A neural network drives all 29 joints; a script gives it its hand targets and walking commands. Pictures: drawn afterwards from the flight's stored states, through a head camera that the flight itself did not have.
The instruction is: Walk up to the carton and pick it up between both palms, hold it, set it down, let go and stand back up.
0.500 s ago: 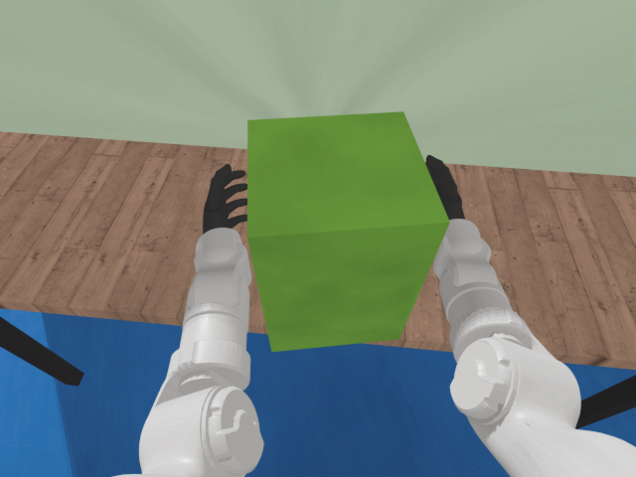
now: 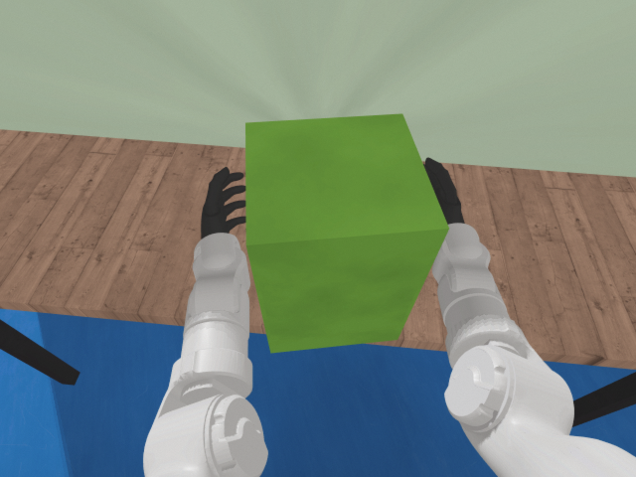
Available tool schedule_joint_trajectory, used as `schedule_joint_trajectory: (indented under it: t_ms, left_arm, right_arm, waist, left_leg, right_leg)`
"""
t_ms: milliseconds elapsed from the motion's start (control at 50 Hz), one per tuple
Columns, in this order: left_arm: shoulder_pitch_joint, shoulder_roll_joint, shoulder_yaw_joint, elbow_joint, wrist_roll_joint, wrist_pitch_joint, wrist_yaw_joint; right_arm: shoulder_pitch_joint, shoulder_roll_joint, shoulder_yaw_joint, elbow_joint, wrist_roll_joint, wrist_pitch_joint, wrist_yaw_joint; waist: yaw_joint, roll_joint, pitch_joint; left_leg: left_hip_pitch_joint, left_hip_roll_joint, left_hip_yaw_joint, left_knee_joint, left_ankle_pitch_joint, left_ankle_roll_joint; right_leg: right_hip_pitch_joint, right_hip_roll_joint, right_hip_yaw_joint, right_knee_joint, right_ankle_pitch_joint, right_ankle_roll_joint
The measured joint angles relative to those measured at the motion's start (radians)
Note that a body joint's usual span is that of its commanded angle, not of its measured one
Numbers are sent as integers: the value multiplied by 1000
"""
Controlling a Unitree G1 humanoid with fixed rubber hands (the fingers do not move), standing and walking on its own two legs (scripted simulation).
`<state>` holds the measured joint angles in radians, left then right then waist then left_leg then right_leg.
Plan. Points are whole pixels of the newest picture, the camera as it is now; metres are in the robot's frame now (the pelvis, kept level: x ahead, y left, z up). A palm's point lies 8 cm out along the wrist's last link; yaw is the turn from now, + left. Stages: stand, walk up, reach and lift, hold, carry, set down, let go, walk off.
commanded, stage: set down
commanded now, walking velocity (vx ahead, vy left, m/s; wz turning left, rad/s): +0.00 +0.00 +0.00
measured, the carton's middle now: (330, 244) +0.42 +0.01 +0.02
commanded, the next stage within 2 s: none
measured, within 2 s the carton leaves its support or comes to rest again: neither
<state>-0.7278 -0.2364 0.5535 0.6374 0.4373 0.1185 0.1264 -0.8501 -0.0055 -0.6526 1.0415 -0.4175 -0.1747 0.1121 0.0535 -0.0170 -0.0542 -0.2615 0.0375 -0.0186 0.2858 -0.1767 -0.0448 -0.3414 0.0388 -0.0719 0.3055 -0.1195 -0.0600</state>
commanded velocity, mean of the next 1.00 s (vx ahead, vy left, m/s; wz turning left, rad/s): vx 0.00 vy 0.00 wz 0.00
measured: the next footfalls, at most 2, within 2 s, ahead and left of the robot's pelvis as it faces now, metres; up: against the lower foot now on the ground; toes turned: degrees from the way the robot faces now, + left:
none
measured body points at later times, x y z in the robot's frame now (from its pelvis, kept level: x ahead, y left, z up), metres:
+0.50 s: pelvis +0.00 +0.00 +0.00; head +0.06 +0.01 +0.45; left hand +0.41 +0.15 +0.08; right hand +0.44 -0.14 +0.08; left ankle -0.03 +0.15 -0.75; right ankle +0.01 -0.07 -0.75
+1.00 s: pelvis +0.01 +0.00 +0.00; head +0.06 +0.01 +0.45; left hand +0.41 +0.15 +0.08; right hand +0.44 -0.14 +0.08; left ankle -0.03 +0.15 -0.75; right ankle +0.01 -0.07 -0.75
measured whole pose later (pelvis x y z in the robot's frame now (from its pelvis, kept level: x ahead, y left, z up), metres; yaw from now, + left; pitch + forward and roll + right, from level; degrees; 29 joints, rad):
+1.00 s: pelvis +0.01 +0.00 +0.00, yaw -2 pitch +7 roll +1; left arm -0.70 -0.26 0.55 0.58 0.47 0.12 0.12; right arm -0.81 0.00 -0.62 0.98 -0.41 -0.16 0.15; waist 0.07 -0.03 -0.03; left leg -0.22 0.04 0.01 0.29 -0.19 -0.04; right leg -0.32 0.04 -0.05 0.32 -0.14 -0.05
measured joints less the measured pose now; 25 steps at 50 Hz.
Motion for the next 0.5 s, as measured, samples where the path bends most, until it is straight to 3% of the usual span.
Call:
schedule_joint_trajectory:
  t_ms: [500]
  left_arm:
    - [33, -29, 4, -69, 32, 11, -15]
  right_arm:
    - [30, 21, 1, -57, 1, 10, 25]
  waist:
    - [-9, -8, 11]
  left_leg:
    - [18, -3, 4, -5, -5, 5]
  right_leg:
    - [15, -3, 3, 2, -8, 4]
